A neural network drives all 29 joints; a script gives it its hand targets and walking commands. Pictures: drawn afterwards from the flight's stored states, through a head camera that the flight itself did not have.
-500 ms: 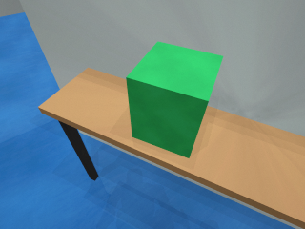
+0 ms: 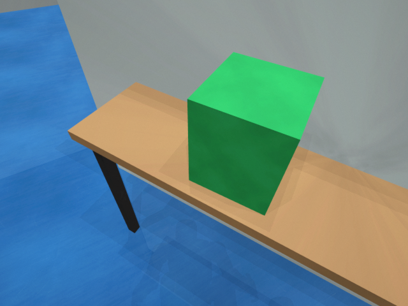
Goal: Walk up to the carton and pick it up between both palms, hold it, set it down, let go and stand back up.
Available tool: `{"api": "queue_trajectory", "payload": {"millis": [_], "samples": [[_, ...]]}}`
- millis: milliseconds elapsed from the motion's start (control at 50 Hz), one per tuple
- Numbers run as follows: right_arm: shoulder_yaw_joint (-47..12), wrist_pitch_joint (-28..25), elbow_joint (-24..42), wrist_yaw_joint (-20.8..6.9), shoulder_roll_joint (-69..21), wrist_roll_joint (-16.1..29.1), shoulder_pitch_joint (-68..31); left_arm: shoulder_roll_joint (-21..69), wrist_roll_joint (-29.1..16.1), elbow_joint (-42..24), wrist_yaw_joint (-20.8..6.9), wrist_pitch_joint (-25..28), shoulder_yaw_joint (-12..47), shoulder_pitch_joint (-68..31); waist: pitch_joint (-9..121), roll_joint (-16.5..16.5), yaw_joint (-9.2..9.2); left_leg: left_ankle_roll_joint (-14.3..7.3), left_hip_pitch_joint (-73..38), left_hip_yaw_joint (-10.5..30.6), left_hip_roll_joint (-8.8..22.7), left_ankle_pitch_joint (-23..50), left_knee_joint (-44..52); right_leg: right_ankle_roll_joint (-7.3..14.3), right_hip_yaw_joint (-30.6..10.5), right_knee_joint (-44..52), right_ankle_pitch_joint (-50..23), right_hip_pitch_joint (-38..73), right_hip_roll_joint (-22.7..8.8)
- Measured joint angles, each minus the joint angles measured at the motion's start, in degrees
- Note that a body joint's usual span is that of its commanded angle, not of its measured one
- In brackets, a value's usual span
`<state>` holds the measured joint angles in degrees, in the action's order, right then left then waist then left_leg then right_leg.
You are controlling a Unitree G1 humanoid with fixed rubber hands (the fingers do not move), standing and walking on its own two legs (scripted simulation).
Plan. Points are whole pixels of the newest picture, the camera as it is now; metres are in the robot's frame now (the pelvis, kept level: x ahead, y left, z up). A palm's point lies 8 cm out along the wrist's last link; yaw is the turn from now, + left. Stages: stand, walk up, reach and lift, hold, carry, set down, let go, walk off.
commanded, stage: walk up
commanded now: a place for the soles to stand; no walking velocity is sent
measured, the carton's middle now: (249, 134) +0.47 -0.09 +0.08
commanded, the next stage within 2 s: none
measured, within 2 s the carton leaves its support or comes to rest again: neither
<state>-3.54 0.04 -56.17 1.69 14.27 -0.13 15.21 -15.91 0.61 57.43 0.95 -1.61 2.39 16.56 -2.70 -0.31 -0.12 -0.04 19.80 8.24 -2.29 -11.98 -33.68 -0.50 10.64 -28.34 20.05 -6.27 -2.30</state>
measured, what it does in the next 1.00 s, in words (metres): steps to the left, turning right: left foot, then right foot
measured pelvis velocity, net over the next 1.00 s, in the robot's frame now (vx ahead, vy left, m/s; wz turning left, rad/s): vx -0.08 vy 0.12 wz -0.43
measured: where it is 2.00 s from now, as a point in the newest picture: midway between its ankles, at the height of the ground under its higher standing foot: outside the picture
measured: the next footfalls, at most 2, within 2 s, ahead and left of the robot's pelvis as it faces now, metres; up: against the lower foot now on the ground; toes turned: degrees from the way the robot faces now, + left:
left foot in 0.36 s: +0.13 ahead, +0.24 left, +0.00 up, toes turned -3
right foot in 0.98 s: -0.08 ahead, -0.01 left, +0.00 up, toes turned -25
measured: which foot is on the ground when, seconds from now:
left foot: down 0.00-0.06, up 0.08-0.34, down 0.36-0.98, up 1.00-1.00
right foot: down 0.00-0.36, up 0.38-0.96, down 0.98-1.00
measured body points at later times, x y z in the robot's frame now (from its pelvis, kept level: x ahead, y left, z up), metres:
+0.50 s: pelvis +0.00 +0.14 +0.00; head +0.04 +0.16 +0.44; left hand +0.09 +0.42 -0.14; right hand +0.09 -0.13 -0.12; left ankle +0.09 +0.24 -0.73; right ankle -0.05 -0.03 -0.66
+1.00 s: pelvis -0.08 +0.12 -0.01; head -0.09 +0.11 +0.44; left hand +0.07 +0.35 -0.13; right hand -0.13 -0.16 -0.14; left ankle +0.08 +0.24 -0.72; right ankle -0.12 +0.01 -0.74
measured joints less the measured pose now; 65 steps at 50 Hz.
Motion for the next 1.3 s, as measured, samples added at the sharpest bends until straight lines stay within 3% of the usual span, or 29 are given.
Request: {"api": "queue_trajectory", "payload": {"millis": [80, 160, 220, 280, 340, 380, 420, 460, 520, 640, 740, 820, 920, 960, 980, 1000, 1040, 1080, 1160, 1300], "samples": [[0.53, 0.92, 0.67, -0.56, 0.75, -1.06, -0.04, 0.22, 0.45, -0.77, 0.70, 0.24, -0.68, 0.82, -0.33, 0.65, 0.64, -0.12, 0.85, -0.21, 0.13, -1.21, -1.92, -0.12, 0.07, -0.49, 0.21, -0.19, 0.07], [2.72, 3.92, 2.63, -1.78, 3.30, -3.79, -2.97, 2.21, 1.60, -2.08, 3.15, 2.01, -1.99, 3.79, -2.16, 1.87, 1.30, 1.54, 5.60, -7.12, 2.37, -11.53, -15.27, -0.96, -2.11, -0.98, -0.02, -0.08, -1.47], [3.43, 5.14, 4.69, -2.71, 4.35, -4.07, -5.93, 3.05, 2.17, -2.89, 3.93, 2.74, -3.05, 5.53, -3.76, 2.42, 1.53, 2.45, 8.49, -8.30, 4.90, -11.00, -20.40, -2.30, -3.69, 0.20, -1.19, 0.27, -3.32], [3.42, 5.27, 6.66, -3.58, 3.98, -3.39, -8.98, 2.72, 2.30, -4.18, 3.67, 2.90, -3.66, 6.28, -5.19, 2.47, 1.70, 2.67, 9.02, -7.02, 7.14, -7.67, -18.27, -3.69, -5.23, 0.46, -1.95, -0.25, -4.98], [3.16, 4.27, 7.93, -3.90, 2.90, -2.24, -10.78, 1.23, 2.11, -6.10, 2.44, 2.63, -3.98, 5.85, -5.74, 1.96, 2.33, 1.96, 4.98, -6.94, 7.87, -1.43, -8.60, -4.78, -7.14, -2.09, -1.19, -2.15, -6.74], [3.43, 3.06, 8.34, -3.52, 1.76, -1.93, -10.96, -0.46, 1.86, -7.30, 1.38, 2.10, -4.15, 4.62, -5.93, 0.68, 2.18, 2.65, 1.88, -8.51, 6.64, -2.22, -3.51, -3.62, -9.34, -8.01, 1.32, -5.17, -8.34], [3.06, 2.50, 8.87, -2.85, 0.01, -1.62, -10.41, -2.19, 1.54, -8.79, 0.98, 1.16, -4.57, 2.23, -6.84, -0.94, 2.63, 1.44, 2.30, -9.88, 5.65, -3.14, -5.29, -1.35, -13.95, -18.63, 10.24, -9.75, -5.84], [2.69, 2.95, 9.05, -1.95, -1.02, -1.00, -9.32, -2.74, 1.15, -10.29, 1.42, 0.30, -4.95, 1.13, -6.25, -0.78, 2.37, -0.12, 1.43, -10.70, 6.49, -1.70, -4.08, -0.48, -14.83, -29.28, 16.03, -14.20, -1.22], [2.95, 3.25, 9.56, -0.64, -1.36, -0.95, -7.38, -2.92, 1.13, -11.70, 1.36, -0.09, -5.36, 0.44, -4.89, -0.90, 1.10, -1.07, -1.07, -12.46, 6.91, 0.64, 0.31, -0.31, -13.85, -37.20, 13.70, -18.32, 2.56], [3.82, 1.08, 10.14, 0.87, -0.64, -1.10, -4.66, -3.22, 2.09, -12.68, -0.64, -1.58, -6.41, 1.76, -2.42, -1.63, -0.20, -2.63, -3.23, -17.01, 7.74, 2.36, 3.83, -2.03, -13.57, -41.57, 5.82, -20.85, 5.14], [3.93, -0.35, 9.53, 1.80, -0.32, -1.66, -3.22, -3.23, 2.25, -12.48, -2.22, -2.45, -6.77, 2.76, -1.70, -2.00, 0.02, -2.94, -2.73, -20.18, 10.19, 3.21, 4.47, -3.19, -14.33, -40.06, 3.51, -20.76, 4.56], [3.78, -0.64, 9.46, 1.79, 0.05, -2.25, -2.40, -2.40, 1.74, -12.01, -3.15, -2.46, -6.35, 3.28, -1.68, -1.79, -0.20, -2.78, -1.90, -22.36, 12.44, 4.13, 4.78, -3.01, -14.10, -33.31, 4.85, -19.36, 2.60], [3.76, 0.71, 9.14, 1.27, 1.61, -3.12, -1.33, -0.54, 0.63, -12.24, -3.78, -1.57, -5.38, 3.83, -0.96, -0.40, -0.74, -1.69, -0.47, -24.55, 15.02, 3.60, 3.32, -0.78, -11.12, -19.71, 6.53, -14.46, 0.14], [3.86, 1.83, 8.69, 0.91, 2.15, -3.57, -0.56, -0.19, 0.20, -12.80, -3.60, -0.49, -5.33, 4.81, 0.20, -0.33, -0.55, -1.02, 1.24, -24.91, 15.66, -1.23, -0.17, 0.68, -10.14, -12.28, 4.14, -10.33, -0.08], [3.82, 2.47, 8.45, 0.58, 2.22, -3.62, -0.12, -0.25, 0.08, -13.12, -3.26, 0.08, -5.51, 5.46, 0.91, -0.83, -0.08, -0.75, 2.90, -24.71, 15.62, -6.16, -3.37, 1.17, -10.60, -9.55, 2.78, -9.26, 0.04], [3.85, 3.18, 8.01, 0.08, 2.62, -3.37, 0.05, 0.35, -0.01, -13.04, -2.66, 0.31, -5.56, 5.73, 0.92, -0.29, 0.69, -0.35, 4.62, -22.34, 15.14, -12.11, -7.07, 1.24, -10.87, -10.72, 1.51, -10.22, 0.57], [3.94, 4.42, 7.31, -1.09, 3.29, -2.75, 0.46, 1.97, -0.57, -12.61, -0.97, 0.11, -4.80, 6.85, 0.92, 1.19, 1.94, 0.17, 7.81, -15.47, 12.04, -16.36, -14.02, 1.18, -11.33, -12.17, 0.64, -11.38, 1.58], [3.79, 4.55, 6.72, -1.93, 3.39, -2.18, 0.63, 3.45, -0.96, -11.46, 0.36, -0.02, -3.88, 8.33, 0.87, 2.46, 2.20, 0.46, 9.47, -11.75, 9.34, -13.70, -17.95, 1.31, -11.78, -9.98, -0.91, -10.98, 2.44], [3.30, 3.22, 5.01, -2.46, 2.35, -2.45, 2.19, 5.19, -0.52, -9.77, 0.68, 1.10, -2.84, 10.47, 1.27, 3.52, 1.74, 1.27, 8.81, -9.77, 5.76, -8.15, -19.79, 1.80, -12.30, -3.37, -4.51, -8.84, 3.47], [3.22, 3.32, 1.86, -2.23, 1.37, -3.04, 4.98, 6.41, 0.94, -9.04, 0.91, 3.59, -2.60, 9.85, 1.56, 4.10, 0.83, 1.74, 2.85, -8.29, 3.78, -8.36, -12.64, 2.14, -11.48, 1.56, -6.06, -6.24, 4.30]]}}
